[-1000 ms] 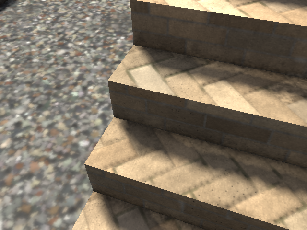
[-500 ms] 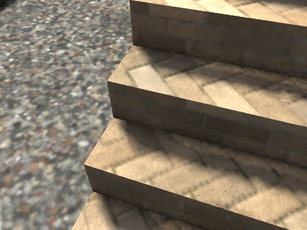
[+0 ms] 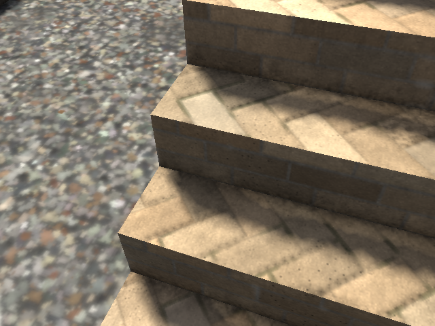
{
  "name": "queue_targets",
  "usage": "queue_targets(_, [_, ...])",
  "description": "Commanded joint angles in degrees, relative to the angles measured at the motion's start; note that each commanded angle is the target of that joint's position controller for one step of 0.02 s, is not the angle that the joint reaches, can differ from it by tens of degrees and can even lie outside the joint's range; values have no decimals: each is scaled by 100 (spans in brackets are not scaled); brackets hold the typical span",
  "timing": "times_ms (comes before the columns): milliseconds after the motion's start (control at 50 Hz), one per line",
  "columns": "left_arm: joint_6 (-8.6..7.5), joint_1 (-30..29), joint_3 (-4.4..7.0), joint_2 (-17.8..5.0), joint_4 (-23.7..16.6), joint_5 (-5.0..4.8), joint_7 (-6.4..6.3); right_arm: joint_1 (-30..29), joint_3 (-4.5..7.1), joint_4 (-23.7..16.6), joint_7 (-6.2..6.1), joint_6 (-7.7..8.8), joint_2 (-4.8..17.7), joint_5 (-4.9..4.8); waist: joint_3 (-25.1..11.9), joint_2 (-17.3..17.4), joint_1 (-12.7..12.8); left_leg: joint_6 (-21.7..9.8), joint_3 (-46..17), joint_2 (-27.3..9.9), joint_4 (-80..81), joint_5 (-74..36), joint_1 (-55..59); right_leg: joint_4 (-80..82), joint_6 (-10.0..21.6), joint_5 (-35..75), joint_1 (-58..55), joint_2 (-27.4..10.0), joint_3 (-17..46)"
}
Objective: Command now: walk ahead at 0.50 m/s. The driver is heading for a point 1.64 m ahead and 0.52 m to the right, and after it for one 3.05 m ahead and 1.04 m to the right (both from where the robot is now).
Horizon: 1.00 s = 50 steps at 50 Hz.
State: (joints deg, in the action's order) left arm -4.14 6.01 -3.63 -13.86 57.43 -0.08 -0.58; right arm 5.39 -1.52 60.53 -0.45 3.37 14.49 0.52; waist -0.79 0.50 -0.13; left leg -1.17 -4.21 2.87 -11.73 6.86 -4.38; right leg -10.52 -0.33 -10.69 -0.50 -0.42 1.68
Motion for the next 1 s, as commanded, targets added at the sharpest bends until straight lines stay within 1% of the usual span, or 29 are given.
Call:
queue_targets(20, [-68, -261, 123, -650, -292, -3, -16, -253, 106, -269, -15, 62, 622, -3, -218, -84, 1, -39, -417, -777, -11, -1368, 92, 40, 48, 1163, 39, -635, 329])
queue_targets(1000, [-67, -241, 121, -651, -294, -7, -20, -254, 114, -257, -21, 62, 630, -6, -218, -84, -1, -30, -373, -797, -2, -1399, 123, 60, 40, 1212, 21, -643, 332])
